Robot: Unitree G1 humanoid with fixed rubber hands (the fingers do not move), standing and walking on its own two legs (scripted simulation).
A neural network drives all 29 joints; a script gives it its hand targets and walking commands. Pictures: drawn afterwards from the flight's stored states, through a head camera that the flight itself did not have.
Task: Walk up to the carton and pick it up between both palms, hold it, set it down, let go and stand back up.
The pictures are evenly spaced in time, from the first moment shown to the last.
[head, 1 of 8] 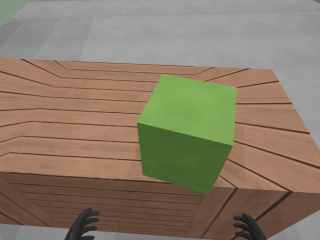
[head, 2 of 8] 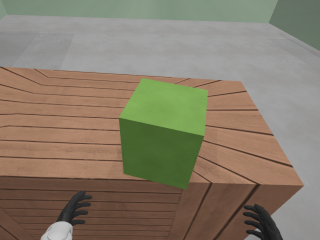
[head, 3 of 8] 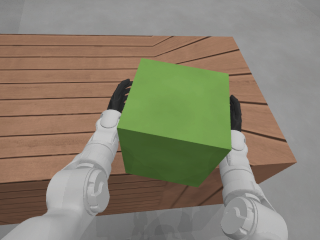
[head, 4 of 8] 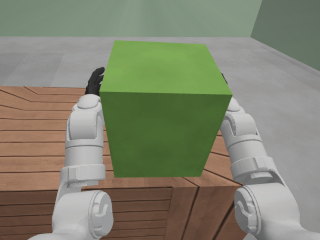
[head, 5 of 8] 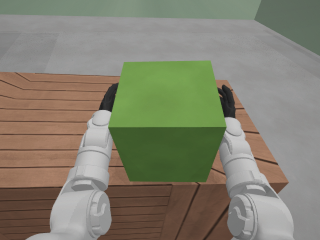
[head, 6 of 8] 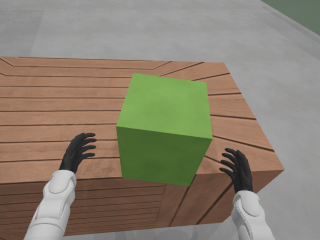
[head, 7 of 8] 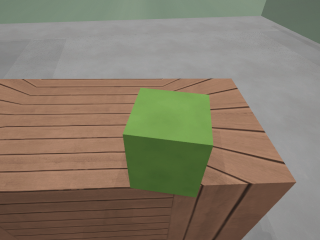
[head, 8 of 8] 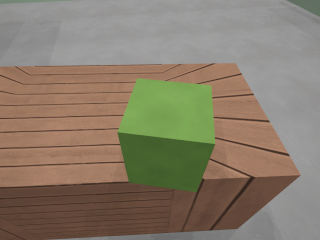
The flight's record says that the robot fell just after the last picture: no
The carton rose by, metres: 0.21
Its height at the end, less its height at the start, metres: +0.00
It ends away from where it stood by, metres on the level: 0.06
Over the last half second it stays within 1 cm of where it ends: yes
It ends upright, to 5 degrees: yes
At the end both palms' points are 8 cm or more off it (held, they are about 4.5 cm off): yes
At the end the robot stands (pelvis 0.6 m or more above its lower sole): yes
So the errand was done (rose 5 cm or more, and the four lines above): yes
